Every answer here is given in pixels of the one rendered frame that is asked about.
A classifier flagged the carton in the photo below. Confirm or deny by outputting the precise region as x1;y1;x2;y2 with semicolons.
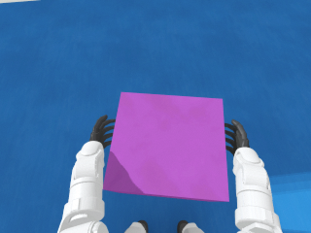
103;92;229;202

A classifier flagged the left robot forearm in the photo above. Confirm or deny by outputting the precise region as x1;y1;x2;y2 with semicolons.
57;141;105;233

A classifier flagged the robot left hand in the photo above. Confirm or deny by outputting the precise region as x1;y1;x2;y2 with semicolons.
89;115;116;149

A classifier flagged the right robot forearm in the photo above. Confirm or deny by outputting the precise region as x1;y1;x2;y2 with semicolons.
232;147;283;233

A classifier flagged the right robot foot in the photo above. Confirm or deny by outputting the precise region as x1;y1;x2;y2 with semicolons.
177;220;188;233

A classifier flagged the left robot upper arm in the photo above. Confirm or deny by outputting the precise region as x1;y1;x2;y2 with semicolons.
60;220;109;233

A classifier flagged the robot left shin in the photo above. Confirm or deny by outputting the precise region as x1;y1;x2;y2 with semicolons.
129;221;145;230

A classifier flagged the robot right hand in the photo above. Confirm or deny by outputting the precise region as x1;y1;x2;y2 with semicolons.
224;119;250;156

